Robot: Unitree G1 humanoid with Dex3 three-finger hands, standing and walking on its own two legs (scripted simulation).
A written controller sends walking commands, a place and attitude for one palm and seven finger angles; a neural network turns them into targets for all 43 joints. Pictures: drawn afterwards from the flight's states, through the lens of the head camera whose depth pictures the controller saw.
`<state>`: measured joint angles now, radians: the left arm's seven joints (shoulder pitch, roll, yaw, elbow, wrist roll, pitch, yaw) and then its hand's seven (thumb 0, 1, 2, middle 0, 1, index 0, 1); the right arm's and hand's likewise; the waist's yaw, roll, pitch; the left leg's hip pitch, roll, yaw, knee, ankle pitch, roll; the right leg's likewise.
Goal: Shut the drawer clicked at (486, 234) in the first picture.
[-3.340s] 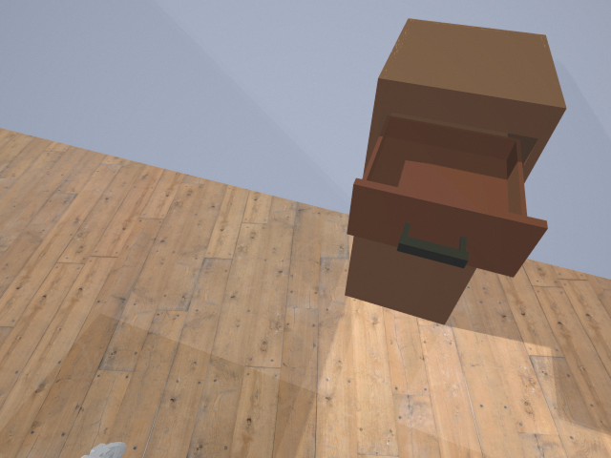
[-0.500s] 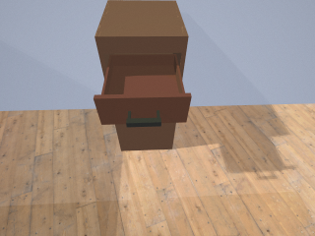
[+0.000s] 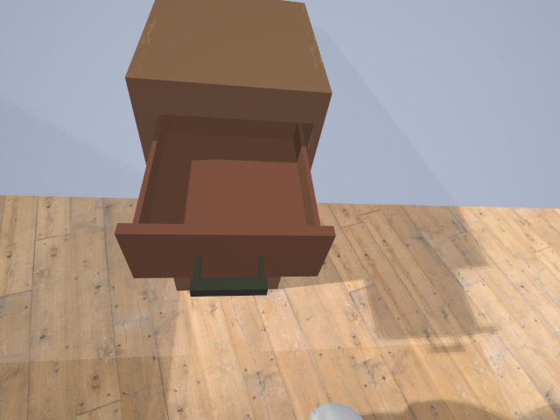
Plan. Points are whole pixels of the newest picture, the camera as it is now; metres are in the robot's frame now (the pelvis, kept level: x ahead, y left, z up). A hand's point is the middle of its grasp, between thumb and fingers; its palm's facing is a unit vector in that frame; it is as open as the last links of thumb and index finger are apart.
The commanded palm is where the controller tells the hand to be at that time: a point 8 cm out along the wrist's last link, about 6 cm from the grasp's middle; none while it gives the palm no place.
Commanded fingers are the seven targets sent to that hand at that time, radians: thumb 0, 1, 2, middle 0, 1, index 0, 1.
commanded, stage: come to a stop and stand still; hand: left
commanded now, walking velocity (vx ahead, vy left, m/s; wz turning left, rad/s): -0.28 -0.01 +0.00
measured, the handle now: (229, 274) +0.34 +0.11 -0.04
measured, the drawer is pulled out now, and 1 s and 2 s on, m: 0.29 0.29 0.29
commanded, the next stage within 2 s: look again from close up in 1.84 s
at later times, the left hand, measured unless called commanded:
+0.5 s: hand out of the picture +0.12 +0.12 -0.15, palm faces +0.06 -0.96 -0.28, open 7.4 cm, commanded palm none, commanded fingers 0.00 0.90 0.90 -0.20 -0.30 -0.20 -0.30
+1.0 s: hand out of the picture -0.04 +0.18 -0.18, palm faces +0.07 -0.99 -0.13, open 7.4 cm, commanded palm none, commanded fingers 0.00 0.90 0.90 -0.20 -0.30 -0.20 -0.30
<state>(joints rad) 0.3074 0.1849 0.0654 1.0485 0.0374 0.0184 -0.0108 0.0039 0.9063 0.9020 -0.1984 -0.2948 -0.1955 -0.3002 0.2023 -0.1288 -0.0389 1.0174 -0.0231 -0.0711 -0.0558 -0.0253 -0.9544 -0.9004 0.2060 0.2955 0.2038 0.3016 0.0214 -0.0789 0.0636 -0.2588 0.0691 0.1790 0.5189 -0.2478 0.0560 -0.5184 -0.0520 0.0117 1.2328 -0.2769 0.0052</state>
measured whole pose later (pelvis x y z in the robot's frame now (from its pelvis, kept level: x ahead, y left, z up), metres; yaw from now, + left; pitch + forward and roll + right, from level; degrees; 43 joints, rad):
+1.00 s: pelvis -0.01 +0.00 +0.01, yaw +1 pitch +1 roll -1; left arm 0.34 0.21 0.06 1.10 0.03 0.05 0.01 0.00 0.91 0.90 -0.20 -0.29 -0.20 -0.30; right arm 0.39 -0.07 0.01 1.10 -0.03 -0.02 -0.06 0.00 -0.91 -0.90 0.20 0.30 0.20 0.30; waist 0.00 -0.09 -0.01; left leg -0.10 -0.02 0.05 0.33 -0.25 0.05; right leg -0.45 0.01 0.04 0.98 -0.26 0.04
